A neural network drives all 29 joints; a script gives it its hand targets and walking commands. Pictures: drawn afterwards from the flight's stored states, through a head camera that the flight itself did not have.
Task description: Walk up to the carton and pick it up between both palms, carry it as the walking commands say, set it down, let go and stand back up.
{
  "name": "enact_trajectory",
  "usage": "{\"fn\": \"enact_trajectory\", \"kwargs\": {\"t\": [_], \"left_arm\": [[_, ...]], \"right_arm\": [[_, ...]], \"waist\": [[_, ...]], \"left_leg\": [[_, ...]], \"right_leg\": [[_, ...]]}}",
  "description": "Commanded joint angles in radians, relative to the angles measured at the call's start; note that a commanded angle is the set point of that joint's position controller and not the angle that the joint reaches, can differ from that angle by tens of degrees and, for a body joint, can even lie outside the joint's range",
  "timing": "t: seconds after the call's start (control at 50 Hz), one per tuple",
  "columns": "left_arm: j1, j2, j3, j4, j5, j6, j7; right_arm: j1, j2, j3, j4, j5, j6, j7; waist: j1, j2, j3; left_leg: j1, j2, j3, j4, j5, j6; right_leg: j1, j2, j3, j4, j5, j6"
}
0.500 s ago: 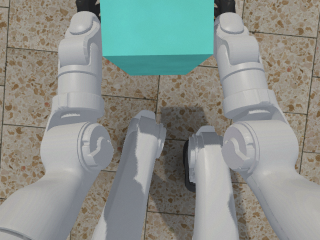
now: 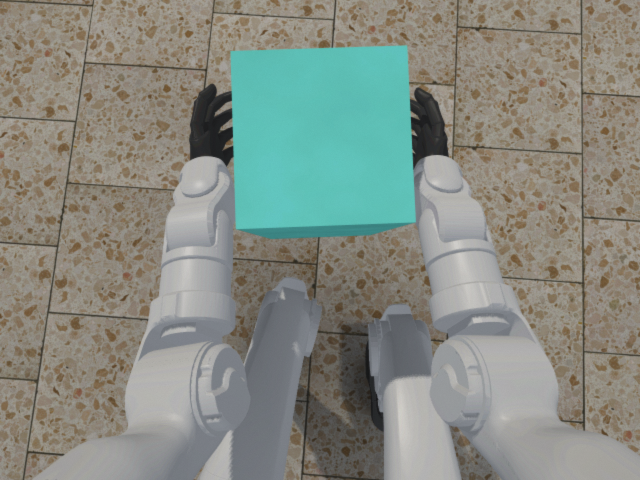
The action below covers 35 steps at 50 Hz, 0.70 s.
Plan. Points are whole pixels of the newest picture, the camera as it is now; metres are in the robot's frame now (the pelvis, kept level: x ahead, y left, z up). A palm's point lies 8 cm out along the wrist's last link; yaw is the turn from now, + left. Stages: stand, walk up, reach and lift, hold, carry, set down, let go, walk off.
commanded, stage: reach and lift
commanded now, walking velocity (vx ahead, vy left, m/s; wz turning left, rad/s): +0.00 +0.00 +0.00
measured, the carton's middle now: (320, 169) +0.46 +0.08 -0.14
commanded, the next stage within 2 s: none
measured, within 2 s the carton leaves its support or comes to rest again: neither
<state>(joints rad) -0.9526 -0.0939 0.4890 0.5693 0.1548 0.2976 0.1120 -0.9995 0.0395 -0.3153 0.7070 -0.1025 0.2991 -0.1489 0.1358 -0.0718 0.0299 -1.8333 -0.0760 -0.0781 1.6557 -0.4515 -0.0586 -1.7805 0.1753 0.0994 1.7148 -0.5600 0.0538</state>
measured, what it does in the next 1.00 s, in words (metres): rises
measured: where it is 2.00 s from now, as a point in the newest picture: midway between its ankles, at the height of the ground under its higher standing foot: (328, 379)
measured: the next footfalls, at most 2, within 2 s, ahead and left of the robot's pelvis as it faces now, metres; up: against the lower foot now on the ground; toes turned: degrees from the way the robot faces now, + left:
none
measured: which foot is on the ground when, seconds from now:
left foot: down 0.00-1.00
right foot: down 0.00-1.00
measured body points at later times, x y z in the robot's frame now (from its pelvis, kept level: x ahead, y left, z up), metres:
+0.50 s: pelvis +0.03 -0.01 +0.06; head +0.24 +0.00 +0.46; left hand +0.45 +0.21 +0.01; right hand +0.49 -0.05 -0.01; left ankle +0.12 +0.13 -0.49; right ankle +0.09 -0.12 -0.49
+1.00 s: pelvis +0.04 +0.00 +0.11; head +0.21 +0.02 +0.53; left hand +0.44 +0.19 +0.07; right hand +0.48 -0.07 +0.06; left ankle +0.12 +0.13 -0.49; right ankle +0.09 -0.12 -0.49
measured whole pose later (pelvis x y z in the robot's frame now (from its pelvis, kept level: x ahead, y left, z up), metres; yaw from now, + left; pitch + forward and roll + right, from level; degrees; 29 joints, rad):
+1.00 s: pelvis +0.04 +0.00 +0.11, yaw +2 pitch +27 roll +0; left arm -0.76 -0.16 0.49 0.65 0.24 0.30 0.12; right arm -0.80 0.10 -0.40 0.80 -0.21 0.28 -0.09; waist 0.09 -0.04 -0.09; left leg -1.33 -0.08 -0.11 1.27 -0.41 -0.05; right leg -1.27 0.13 0.10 1.31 -0.52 0.02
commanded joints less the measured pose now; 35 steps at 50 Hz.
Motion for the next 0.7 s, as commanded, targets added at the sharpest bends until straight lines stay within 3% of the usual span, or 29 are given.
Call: {"fn": "enact_trajectory", "kwargs": {"t": [0.0, 0.02, 0.04, 0.06, 0.08, 0.1, 0.12, 0.14, 0.16, 0.18, 0.26, 0.28, 0.3, 0.32, 0.34, 0.36, 0.4, 0.42, 0.44, 0.46, 0.48, 0.54, 0.56, 0.58, 0.6, 0.62, 0.64, 0.66, 0.68], "left_arm": [[-0.817, -0.986, -0.704, -0.085, -0.171, 0.049, -0.242], [-0.772, -0.921, -0.620, 0.165, -0.109, 0.080, -0.240], [-0.764, -0.995, -0.622, 0.113, -0.127, 0.067, -0.252], [-0.752, -0.962, -0.555, 0.144, -0.065, 0.071, -0.271], [-0.670, -1.035, -0.641, 0.074, -0.088, 0.070, -0.280], [-0.616, -0.941, -0.478, 0.249, -0.010, 0.074, -0.285], [-0.599, -1.014, -0.512, 0.237, -0.018, 0.068, -0.292], [-0.594, -1.007, -0.504, 0.197, -0.025, 0.058, -0.304], [-0.547, -1.018, -0.498, 0.210, -0.039, 0.058, -0.308], [-0.556, -1.012, -0.513, 0.177, -0.056, 0.032, -0.305], [-0.517, -0.946, -0.465, 0.309, -0.038, 0.013, -0.333], [-0.525, -0.891, -0.479, 0.249, -0.048, -0.011, -0.336], [-0.499, -0.982, -0.510, 0.229, -0.055, -0.008, -0.329], [-0.502, -0.934, -0.534, 0.224, -0.082, -0.025, -0.325], [-0.474, -0.962, -0.523, 0.226, -0.084, -0.034, -0.320], [-0.454, -0.902, -0.469, 0.270, -0.058, -0.025, -0.318], [-0.429, -0.991, -0.554, 0.192, -0.072, -0.031, -0.318], [-0.393, -0.944, -0.455, 0.307, -0.033, -0.015, -0.321], [-0.411, -0.934, -0.488, 0.215, -0.062, -0.040, -0.321], [-0.427, -0.919, -0.456, 0.269, -0.018, -0.025, -0.319], [-0.394, -0.945, -0.522, 0.149, -0.045, -0.030, -0.315], [-0.395, -1.014, -0.528, 0.201, -0.036, -0.013, -0.294], [-0.385, -1.012, -0.523, 0.215, -0.034, -0.017, -0.292], [-0.381, -0.981, -0.561, 0.167, -0.031, -0.024, -0.286], [-0.402, -1.079, -0.649, 0.128, -0.074, -0.019, -0.287], [-0.434, -1.020, -0.616, 0.169, -0.050, -0.019, -0.288], [-0.469, -1.037, -0.678, 0.084, -0.078, -0.024, -0.284], [-0.442, -1.041, -0.675, 0.097, -0.078, -0.015, -0.278], [-0.447, -1.050, -0.678, 0.102, -0.097, -0.017, -0.278]], "right_arm": [[-0.852, 0.959, 0.520, -0.233, 0.077, -0.024, 0.192], [-0.785, 0.919, 0.396, 0.035, 0.016, 0.009, 0.183], [-0.805, 0.962, 0.389, 0.012, 0.008, 0.004, 0.188], [-0.809, 1.011, 0.377, 0.100, -0.009, 0.015, 0.201], [-0.683, 1.081, 0.421, 0.019, 0.023, 0.005, 0.204], [-0.593, 1.036, 0.307, 0.222, -0.035, 0.027, 0.207], [-0.641, 1.026, 0.323, 0.126, -0.020, 0.002, 0.217], [-0.630, 1.113, 0.361, 0.148, -0.010, -0.001, 0.223], [-0.623, 1.093, 0.372, 0.083, 0.014, -0.017, 0.223], [-0.712, 1.059, 0.429, -0.038, 0.059, -0.046, 0.219], [-0.668, 1.098, 0.463, 0.037, 0.050, -0.060, 0.204], [-0.677, 1.147, 0.502, -0.004, 0.065, -0.062, 0.198], [-0.692, 1.127, 0.514, -0.069, 0.063, -0.084, 0.197], [-0.703, 1.183, 0.553, -0.063, 0.091, -0.084, 0.187], [-0.672, 1.110, 0.505, -0.073, 0.060, -0.098, 0.180], [-0.707, 1.092, 0.474, -0.046, 0.056, -0.089, 0.178], [-0.591, 1.128, 0.502, -0.055, 0.031, -0.100, 0.179], [-0.574, 1.083, 0.445, 0.030, 0.002, -0.086, 0.183], [-0.584, 1.066, 0.454, -0.043, 0.002, -0.101, 0.177], [-0.533, 1.069, 0.390, 0.075, -0.044, -0.089, 0.175], [-0.421, 1.082, 0.411, 0.032, -0.032, -0.096, 0.176], [-0.561, 1.028, 0.397, 0.011, -0.045, -0.097, 0.195], [-0.568, 1.046, 0.407, -0.008, -0.017, -0.107, 0.198], [-0.515, 1.122, 0.472, 0.022, 0.004, -0.105, 0.203], [-0.528, 1.036, 0.449, -0.040, 0.007, -0.116, 0.210], [-0.590, 1.080, 0.490, 0.038, 0.038, -0.097, 0.216], [-0.514, 1.115, 0.508, 0.017, 0.039, -0.093, 0.221], [-0.519, 1.119, 0.520, -0.041, 0.070, -0.095, 0.221], [-0.477, 1.097, 0.481, 0.034, 0.035, -0.081, 0.220]], "waist": [[-0.005, -0.007, -1.479], [-0.002, 0.040, -1.157], [-0.034, 0.029, -1.164], [0.034, 0.027, -1.152], [0.011, 0.084, -1.307], [0.039, 0.055, -1.015], [0.025, 0.086, -1.030], [0.072, 0.056, -1.048], [0.058, 0.051, -1.116], [0.098, 0.068, -1.144], [0.080, -0.054, -1.034], [0.111, -0.158, -1.040], [0.094, -0.059, -1.088], [0.112, -0.157, -1.086], [0.070, -0.123, -1.078], [0.096, -0.169, -1.005], [0.053, -0.119, -1.127], [0.069, -0.111, -0.978], [0.042, -0.110, -0.990], [0.041, -0.042, -0.977], [0.016, -0.009, -1.011], [0.011, 0.027, -1.012], [0.038, 0.051, -0.991], [0.058, 0.039, -1.069], [-0.032, 0.110, -1.143], [0.072, 0.085, -1.023], [0.021, 0.065, -1.141], [0.036, 0.079, -1.126], [0.004, 0.057, -1.061]], "left_leg": [[0.921, -0.095, 0.129, -0.154, 0.221, -0.016], [0.740, -0.078, 0.139, -0.163, 0.083, -0.021], [0.756, -0.093, 0.141, -0.163, 0.053, -0.022], [0.719, -0.091, 0.172, -0.175, 0.066, -0.006], [0.825, -0.087, 0.181, -0.158, 0.190, -0.023], [0.656, -0.087, 0.184, -0.177, 0.150, -0.008], [0.715, -0.086, 0.163, -0.197, 0.184, -0.013], [0.724, -0.083, 0.176, -0.196, 0.227, 0.002], [0.714, -0.086, 0.182, -0.209, 0.298, -0.006], [0.739, -0.097, 0.192, -0.195, 0.360, 0.000], [0.634, -0.087, 0.163, -0.224, 0.308, 0.025], [0.632, -0.079, 0.141, -0.247, 0.301, 0.037], [0.713, -0.084, 0.136, -0.256, 0.369, 0.036], [0.757, -0.081, 0.130, -0.264, 0.372, 0.042], [0.756, -0.094, 0.125, -0.260, 0.374, 0.034], [0.729, -0.080, 0.129, -0.271, 0.310, 0.035], [0.829, -0.093, 0.096, -0.314, 0.417, 0.023], [0.794, -0.093, 0.112, -0.322, 0.314, 0.028], [0.733, -0.092, 0.117, -0.320, 0.304, 0.026], [0.813, -0.084, 0.112, -0.317, 0.325, 0.018], [0.854, -0.081, 0.120, -0.320, 0.390, -0.004], [0.893, -0.088, 0.097, -0.354, 0.314, -0.004], [0.872, -0.082, 0.115, -0.343, 0.296, -0.005], [0.952, -0.081, 0.098, -0.338, 0.427, -0.005], [0.987, -0.087, 0.100, -0.355, 0.426, -0.018], [0.950, -0.078, 0.090, -0.374, 0.317, -0.001], [1.022, -0.081, 0.111, -0.363, 0.353, -0.014], [1.071, -0.071, 0.100, -0.374, 0.402, -0.009], [1.056, -0.073, 0.097, -0.405, 0.304, -0.011]], "right_leg": [[0.526, 0.083, -0.167, -0.201, 0.176, -0.011], [0.351, 0.058, -0.160, -0.195, 0.036, -0.015], [0.386, 0.065, -0.155, -0.213, 0.014, -0.022], [0.411, 0.054, -0.131, -0.248, 0.009, -0.027], [0.536, 0.061, -0.113, -0.259, 0.147, -0.029], [0.389, 0.046, -0.128, -0.264, 0.108, -0.011], [0.415, 0.047, -0.126, -0.281, 0.119, -0.015], [0.450, 0.051, -0.101, -0.298, 0.137, -0.019], [0.513, 0.053, -0.098, -0.306, 0.235, 0.000], [0.485, 0.043, -0.100, -0.282, 0.278, 0.011], [0.585, 0.036, -0.079, -0.319, 0.300, 0.021], [0.638, 0.017, -0.062, -0.351, 0.309, 0.031], [0.663, 0.018, -0.056, -0.346, 0.361, 0.021], [0.682, 0.003, -0.054, -0.379, 0.353, 0.035], [0.636, 0.011, -0.072, -0.373, 0.344, 0.036], [0.617, 0.020, -0.078, -0.382, 0.275, 0.028], [0.661, 0.030, -0.078, -0.408, 0.356, 0.016], [0.579, 0.031, -0.087, -0.434, 0.236, 0.010], [0.623, 0.020, -0.072, -0.434, 0.278, 0.020], [0.543, 0.029, -0.071, -0.417, 0.252, 0.009], [0.607, 0.030, -0.053, -0.448, 0.333, 0.003], [0.550, 0.038, -0.095, -0.438, 0.209, -0.018], [0.559, 0.030, -0.081, -0.455, 0.202, -0.022], [0.575, 0.027, -0.060, -0.455, 0.308, -0.013], [0.608, 0.038, -0.089, -0.453, 0.315, -0.020], [0.564, 0.022, -0.070, -0.449, 0.192, -0.028], [0.636, 0.039, -0.082, -0.469, 0.231, -0.027], [0.620, 0.031, -0.079, -0.462, 0.275, -0.022], [0.582, 0.040, -0.108, -0.469, 0.174, -0.018]]}}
